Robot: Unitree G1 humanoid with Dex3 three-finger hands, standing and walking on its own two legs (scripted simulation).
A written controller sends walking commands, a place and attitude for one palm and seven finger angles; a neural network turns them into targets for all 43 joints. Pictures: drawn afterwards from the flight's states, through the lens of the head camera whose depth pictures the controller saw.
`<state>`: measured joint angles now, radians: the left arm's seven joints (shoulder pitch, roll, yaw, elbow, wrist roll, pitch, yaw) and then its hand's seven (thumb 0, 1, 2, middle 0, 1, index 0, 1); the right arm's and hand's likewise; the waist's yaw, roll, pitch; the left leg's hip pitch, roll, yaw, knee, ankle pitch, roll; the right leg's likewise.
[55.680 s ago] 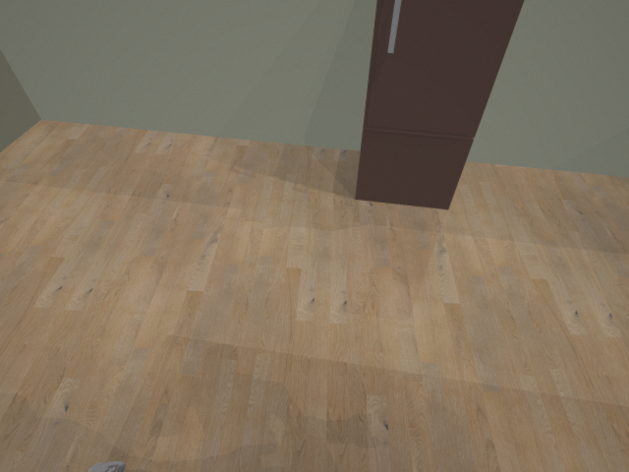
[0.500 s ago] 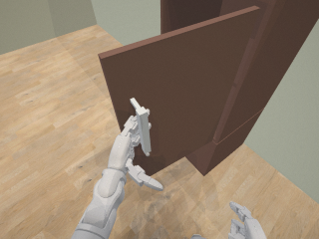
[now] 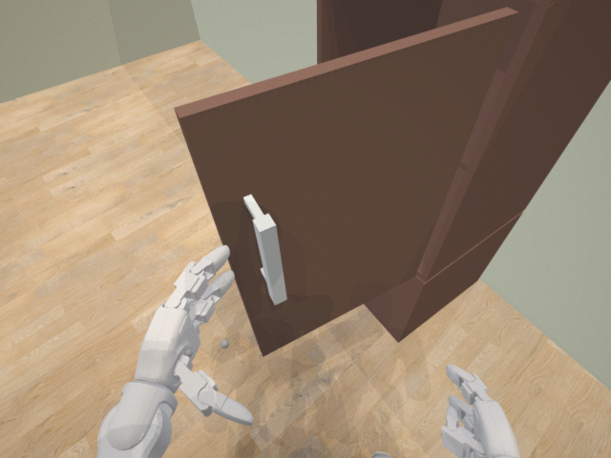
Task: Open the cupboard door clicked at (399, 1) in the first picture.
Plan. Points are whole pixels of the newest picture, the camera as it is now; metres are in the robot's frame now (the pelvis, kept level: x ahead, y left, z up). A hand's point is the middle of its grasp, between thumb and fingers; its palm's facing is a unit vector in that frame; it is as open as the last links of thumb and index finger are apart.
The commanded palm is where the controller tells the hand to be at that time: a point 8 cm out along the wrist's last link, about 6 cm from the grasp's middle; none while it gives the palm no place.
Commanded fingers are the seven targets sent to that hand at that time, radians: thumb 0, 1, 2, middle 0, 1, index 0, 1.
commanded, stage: slide the hand sideways off the handle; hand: left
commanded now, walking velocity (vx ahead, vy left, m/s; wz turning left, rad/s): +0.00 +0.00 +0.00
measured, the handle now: (265, 254) +0.35 +0.08 +0.08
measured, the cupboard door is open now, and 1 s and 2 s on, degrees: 83 83 83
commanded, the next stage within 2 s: draw the hand back to the body in 0.20 s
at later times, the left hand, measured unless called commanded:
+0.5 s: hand (184, 354) +0.22 +0.15 +0.09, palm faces -0.12 -0.99 -0.07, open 16.3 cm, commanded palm +0.19 +0.21 +0.10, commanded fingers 0.00 -0.50 0.30 -0.15 -0.30 -0.15 -0.30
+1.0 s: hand (84, 352) +0.20 +0.22 +0.14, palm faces +0.22 -0.93 -0.29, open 14.9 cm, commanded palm +0.16 +0.27 +0.16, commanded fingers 0.00 0.06 0.54 -0.17 -0.30 -0.17 -0.30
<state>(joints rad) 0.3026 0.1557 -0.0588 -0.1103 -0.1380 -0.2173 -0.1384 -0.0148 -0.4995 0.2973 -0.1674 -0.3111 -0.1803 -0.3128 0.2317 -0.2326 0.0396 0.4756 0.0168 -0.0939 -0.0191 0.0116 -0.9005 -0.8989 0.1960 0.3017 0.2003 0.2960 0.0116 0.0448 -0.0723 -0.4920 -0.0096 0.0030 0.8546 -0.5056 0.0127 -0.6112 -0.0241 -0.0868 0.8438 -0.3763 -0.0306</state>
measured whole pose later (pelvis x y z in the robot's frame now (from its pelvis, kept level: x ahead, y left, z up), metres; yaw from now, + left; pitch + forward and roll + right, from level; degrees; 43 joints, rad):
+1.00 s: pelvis +0.00 +0.02 +0.03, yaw +0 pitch -1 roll -1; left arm 0.50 0.28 0.13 -0.39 -0.07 -0.04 0.06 -0.01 -0.25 0.40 -0.16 -0.30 -0.17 -0.30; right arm 0.24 -0.23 0.06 0.55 0.01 -0.19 -0.08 0.01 -0.90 -0.90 0.20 0.30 0.20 0.30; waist 0.04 0.05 -0.02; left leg -0.21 -0.02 0.01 0.62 -0.40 0.04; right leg -0.31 -0.02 -0.08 0.58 -0.26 0.00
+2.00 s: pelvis +0.01 +0.01 +0.04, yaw -1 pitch -5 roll -1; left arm 0.46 0.33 0.34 -0.37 -0.05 -0.08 0.12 0.01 0.89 0.90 -0.21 -0.30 -0.21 -0.30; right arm 0.20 -0.22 0.03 0.66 0.00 -0.14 -0.06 0.01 -0.90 -0.90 0.20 0.30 0.20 0.30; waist 0.07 0.07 0.04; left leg -0.01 -0.01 0.02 0.40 -0.31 0.03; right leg -0.12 0.00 -0.07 0.38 -0.18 -0.01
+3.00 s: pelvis -0.10 +0.02 +0.02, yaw -1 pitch +0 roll +0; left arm 0.52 0.42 0.48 -0.53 -0.02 -0.24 0.15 0.01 0.89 0.90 -0.21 -0.31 -0.21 -0.30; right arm 0.20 -0.21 0.00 0.60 -0.01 -0.09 -0.05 0.01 -0.90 -0.90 0.20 0.30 0.20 0.30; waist 0.01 -0.03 0.06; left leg -0.39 -0.03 0.03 0.65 -0.27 0.05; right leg -0.41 0.02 0.03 0.63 -0.22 0.01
